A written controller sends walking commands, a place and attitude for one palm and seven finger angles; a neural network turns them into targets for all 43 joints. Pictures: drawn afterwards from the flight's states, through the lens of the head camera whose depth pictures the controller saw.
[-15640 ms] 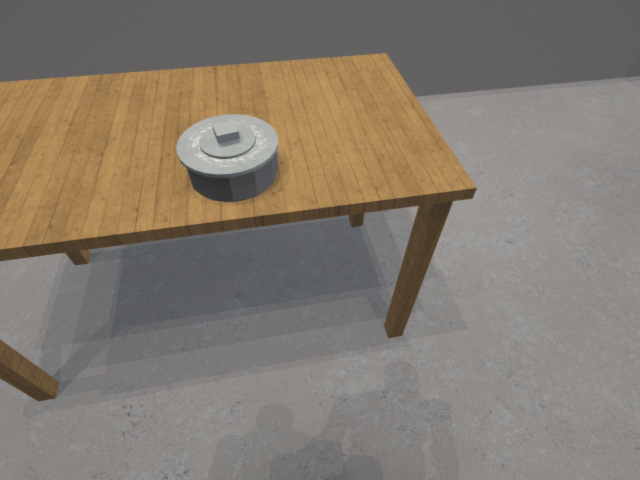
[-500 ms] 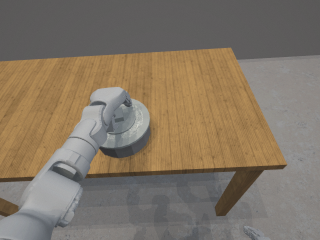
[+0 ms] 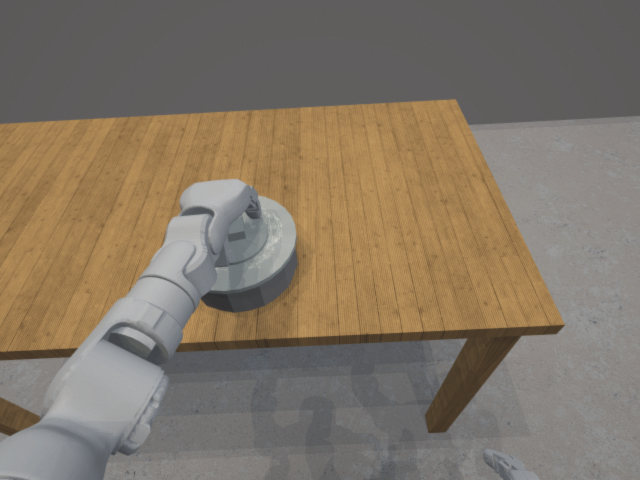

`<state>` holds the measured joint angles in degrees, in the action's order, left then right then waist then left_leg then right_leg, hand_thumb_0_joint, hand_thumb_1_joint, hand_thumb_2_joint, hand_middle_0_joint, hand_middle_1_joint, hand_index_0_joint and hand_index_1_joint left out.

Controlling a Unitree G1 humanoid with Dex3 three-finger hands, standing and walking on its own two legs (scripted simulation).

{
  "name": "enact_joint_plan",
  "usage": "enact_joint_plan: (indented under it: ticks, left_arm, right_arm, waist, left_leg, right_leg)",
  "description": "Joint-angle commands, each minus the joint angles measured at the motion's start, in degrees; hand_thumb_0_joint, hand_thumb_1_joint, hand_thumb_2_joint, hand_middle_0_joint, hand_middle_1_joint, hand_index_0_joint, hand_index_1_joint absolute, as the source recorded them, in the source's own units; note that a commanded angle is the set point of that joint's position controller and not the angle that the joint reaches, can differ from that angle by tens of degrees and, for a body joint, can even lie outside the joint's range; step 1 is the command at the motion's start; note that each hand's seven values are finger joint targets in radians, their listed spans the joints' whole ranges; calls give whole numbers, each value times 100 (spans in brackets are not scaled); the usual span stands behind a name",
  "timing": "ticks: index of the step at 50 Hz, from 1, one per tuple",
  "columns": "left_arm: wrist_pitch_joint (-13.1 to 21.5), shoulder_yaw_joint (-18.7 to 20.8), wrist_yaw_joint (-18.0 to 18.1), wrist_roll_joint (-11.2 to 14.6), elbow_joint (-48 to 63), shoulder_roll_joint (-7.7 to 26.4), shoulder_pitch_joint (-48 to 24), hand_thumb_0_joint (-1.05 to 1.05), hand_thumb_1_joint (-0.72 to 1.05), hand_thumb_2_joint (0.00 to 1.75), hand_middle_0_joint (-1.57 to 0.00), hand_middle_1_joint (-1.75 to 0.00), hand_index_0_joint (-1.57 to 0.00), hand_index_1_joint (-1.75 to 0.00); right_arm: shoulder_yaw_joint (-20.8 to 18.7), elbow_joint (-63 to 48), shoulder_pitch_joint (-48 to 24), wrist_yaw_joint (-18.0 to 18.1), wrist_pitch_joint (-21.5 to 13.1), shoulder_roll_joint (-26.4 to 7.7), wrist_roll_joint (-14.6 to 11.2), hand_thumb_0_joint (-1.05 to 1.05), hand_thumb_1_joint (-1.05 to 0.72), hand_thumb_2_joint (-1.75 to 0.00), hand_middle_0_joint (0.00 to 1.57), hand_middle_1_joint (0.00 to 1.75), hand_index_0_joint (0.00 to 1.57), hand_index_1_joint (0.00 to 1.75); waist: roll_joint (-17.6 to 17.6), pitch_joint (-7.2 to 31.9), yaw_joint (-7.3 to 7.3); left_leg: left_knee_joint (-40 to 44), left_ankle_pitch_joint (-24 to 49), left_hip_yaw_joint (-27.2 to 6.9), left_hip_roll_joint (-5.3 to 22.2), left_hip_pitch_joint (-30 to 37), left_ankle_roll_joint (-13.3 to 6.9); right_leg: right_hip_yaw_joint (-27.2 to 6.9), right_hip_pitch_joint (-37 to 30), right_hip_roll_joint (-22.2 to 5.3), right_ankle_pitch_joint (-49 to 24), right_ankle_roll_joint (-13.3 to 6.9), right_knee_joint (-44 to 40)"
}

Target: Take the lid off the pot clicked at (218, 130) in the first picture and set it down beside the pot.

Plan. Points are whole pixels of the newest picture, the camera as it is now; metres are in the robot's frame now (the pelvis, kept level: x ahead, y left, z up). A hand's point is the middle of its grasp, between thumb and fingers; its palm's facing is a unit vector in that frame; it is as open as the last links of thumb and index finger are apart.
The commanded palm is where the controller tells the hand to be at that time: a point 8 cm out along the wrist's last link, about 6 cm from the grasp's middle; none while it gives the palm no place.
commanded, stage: close the fingers and squeeze the knob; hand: left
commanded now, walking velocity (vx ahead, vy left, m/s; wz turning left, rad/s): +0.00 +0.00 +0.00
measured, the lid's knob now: (230, 227) +0.46 +0.14 +0.04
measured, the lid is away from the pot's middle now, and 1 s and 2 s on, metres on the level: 0.00 0.00 0.00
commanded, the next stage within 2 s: lift the lid straight up in 1.32 s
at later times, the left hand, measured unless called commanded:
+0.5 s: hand (225, 234) +0.43 +0.14 +0.06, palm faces -0.32 -0.05 -0.95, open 8.0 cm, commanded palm +0.42 +0.14 +0.13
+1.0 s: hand (225, 235) +0.43 +0.13 +0.06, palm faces -0.32 -0.05 -0.95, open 6.5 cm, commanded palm +0.42 +0.14 +0.13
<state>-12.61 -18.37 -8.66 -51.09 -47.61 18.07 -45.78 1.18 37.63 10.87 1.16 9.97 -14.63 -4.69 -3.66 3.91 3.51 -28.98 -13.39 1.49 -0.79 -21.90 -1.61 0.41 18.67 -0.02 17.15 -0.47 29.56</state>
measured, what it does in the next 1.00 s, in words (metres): stands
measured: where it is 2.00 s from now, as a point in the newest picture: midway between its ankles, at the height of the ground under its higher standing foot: outside the picture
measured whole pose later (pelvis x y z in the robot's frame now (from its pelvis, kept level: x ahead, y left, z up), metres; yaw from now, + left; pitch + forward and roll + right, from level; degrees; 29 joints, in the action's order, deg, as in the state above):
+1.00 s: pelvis +0.01 +0.00 +0.00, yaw +0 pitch +7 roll +0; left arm -12.7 -19.0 -8.8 -51.3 -46.2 18.1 -44.9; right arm 0.7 37.5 10.9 0.9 9.6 -14.5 -4.4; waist -4.0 4.4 3.2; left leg -29.0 -13.8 1.4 -0.9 -22.0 -1.7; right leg 0.5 18.5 -0.1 17.3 -0.4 29.2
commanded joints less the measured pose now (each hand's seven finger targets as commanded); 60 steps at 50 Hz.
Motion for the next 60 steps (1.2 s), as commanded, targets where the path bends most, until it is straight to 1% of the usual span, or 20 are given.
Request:
enact_joint_plan:
  ticks: [1,3,7,9,12,14,16,20,23,24,28,31,35,38,41,45,48,51,54,60]
  left_arm:
    - [-15,508,217,-139,709,1166,-2627,0,-8,114,-61,-67,-61,-67]
    - [68,702,202,-144,924,1348,-2636,0,-6,113,-61,-70,-61,-70]
    - [72,429,207,-154,1155,1059,-2752,0,-1,111,-62,-77,-62,-77]
    - [69,363,180,-66,982,924,-2686,0,1,110,-62,-80,-62,-80]
    - [50,506,193,-61,836,1125,-2728,0,5,109,-63,-83,-63,-83]
    - [115,633,197,-47,975,1256,-2674,0,7,107,-63,-86,-63,-86]
    - [102,481,197,-71,961,1036,-2533,0,10,106,-64,-88,-64,-88]
    - [128,616,226,-123,1060,1246,-2579,0,15,102,-66,-91,-66,-91]
    - [115,386,227,-100,1144,901,-2689,0,19,99,-68,-94,-68,-94]
    - [69,423,244,-89,977,939,-2568,0,20,98,-68,-94,-68,-94]
    - [63,584,266,-78,1222,1115,-2696,0,26,93,-71,-97,-71,-97]
    - [-27,348,263,-106,1039,855,-2540,0,30,89,-73,-98,-73,-98]
    - [0,543,267,-113,1323,1100,-2641,0,36,83,-76,-99,-76,-99]
    - [-20,278,198,-55,1119,698,-2578,0,34,91,-72,-96,-77,-99]
    - [-78,429,222,-96,826,978,-2624,0,35,94,-70,-95,-79,-100]
    - [30,621,199,-88,1146,1194,-2494,0,39,96,-70,-94,-82,-101]
    - [58,214,157,-97,1197,666,-2591,0,42,97,-71,-95,-85,-102]
    - [-6,604,230,-97,1075,1192,-2530,0,45,98,-71,-95,-88,-104]
    - [-12,401,211,-30,958,927,-2522,0,48,99,-72,-96,-91,-105]
    - [-16,544,235,-169,739,1186,-2708,0,55,101,-74,-97,-97,-107]
  right_arm:
    - [-223,-648,-249,91,-204,-670,-3,0,-90,-90,20,30,20,30]
    - [-228,-704,-251,76,-231,-669,16,0,-90,-90,20,30,20,30]
    - [-267,-692,-214,48,-233,-661,8,0,-90,-90,20,30,20,30]
    - [-294,-673,-183,57,-242,-678,17,0,-90,-90,20,30,20,30]
    - [-279,-606,-143,80,-243,-709,5,0,-90,-90,20,30,20,30]
    - [-287,-650,-149,87,-273,-711,25,0,-90,-90,20,30,20,30]
    - [-296,-644,-164,65,-274,-681,16,0,-90,-90,20,30,20,30]
    - [-283,-649,-180,43,-254,-701,14,0,-90,-90,20,30,20,30]
    - [-298,-656,-209,18,-264,-673,14,0,-90,-90,20,30,20,30]
    - [-311,-628,-149,14,-252,-684,26,0,-90,-90,20,30,20,30]
    - [-303,-662,-210,2,-256,-684,30,0,-90,-90,20,30,20,30]
    - [-301,-630,-190,-14,-223,-670,19,0,-90,-90,20,30,20,30]
    - [-301,-664,-246,-22,-228,-675,29,0,-90,-90,20,30,20,30]
    - [-296,-656,-271,-23,-202,-645,23,0,-90,-90,20,30,20,30]
    - [-266,-596,-218,12,-180,-678,10,0,-90,-90,20,30,20,30]
    - [-254,-679,-271,32,-220,-659,30,0,-90,-90,20,30,20,30]
    - [-273,-691,-319,2,-194,-617,13,0,-90,-90,20,30,20,30]
    - [-267,-660,-256,9,-180,-668,15,0,-90,-90,20,30,20,30]
    - [-252,-659,-272,43,-185,-651,10,0,-90,-90,20,30,20,30]
    - [-236,-588,-209,100,-202,-687,6,0,-90,-90,20,30,20,30]
  waist:
    - [462,1716,48]
    - [467,1972,-25]
    - [342,2094,50]
    - [540,1884,108]
    - [687,1857,92]
    - [566,1975,36]
    - [508,1919,42]
    - [481,1994,2]
    - [460,1980,61]
    - [481,1824,64]
    - [507,2119,15]
    - [497,1952,63]
    - [494,2199,4]
    - [576,1994,68]
    - [667,1780,71]
    - [550,2213,-31]
    - [538,2035,77]
    - [548,1928,6]
    - [582,1814,62]
    - [600,1876,55]
  left_leg:
    - [183,1111,-39,-51,1193,-286]
    - [162,1295,-77,-52,1232,-289]
    - [130,1436,-72,-46,1421,-288]
    - [116,1340,-57,-26,1326,-309]
    - [160,1251,-45,-56,1283,-323]
    - [161,1322,-51,-47,1297,-322]
    - [141,1412,-44,-42,1375,-314]
    - [149,1477,-59,-43,1340,-303]
    - [120,1625,-99,-26,1442,-301]
    - [108,1571,-98,-3,1414,-295]
    - [96,1724,-103,-21,1471,-300]
    - [73,1750,-91,-5,1484,-285]
    - [46,1920,-112,-27,1564,-295]
    - [27,1886,-96,-30,1490,-292]
    - [79,1531,-81,-32,1313,-289]
    - [25,1844,-62,-76,1445,-311]
    - [1,1991,-99,-44,1479,-295]
    - [65,1642,-88,-35,1373,-289]
    - [97,1505,-56,-49,1279,-300]
    - [139,1316,-60,-44,1241,-294]
  right_leg:
    - [72,-240,74,-1803,-144,-370]
    - [49,-425,68,-1970,-161,-350]
    - [89,-336,91,-2076,-156,-334]
    - [89,-266,95,-2025,-139,-374]
    - [77,-272,104,-1999,-121,-392]
    - [54,-418,79,-2061,-136,-362]
    - [92,-312,88,-2089,-142,-358]
    - [81,-390,97,-2159,-152,-333]
    - [130,-210,113,-2138,-170,-323]
    - [148,-164,123,-2078,-169,-316]
    - [114,-357,106,-2262,-173,-294]
    - [142,-198,119,-2237,-159,-283]
    - [118,-376,115,-2442,-168,-240]
    - [147,-202,118,-2385,-159,-266]
    - [137,-193,115,-2170,-152,-296]
    - [59,-547,79,-2614,-150,-249]
    - [127,-262,99,-2522,-162,-253]
    - [111,-348,108,-2290,-157,-294]
    - [103,-334,91,-2261,-146,-323]
    - [82,-305,99,-2029,-144,-343]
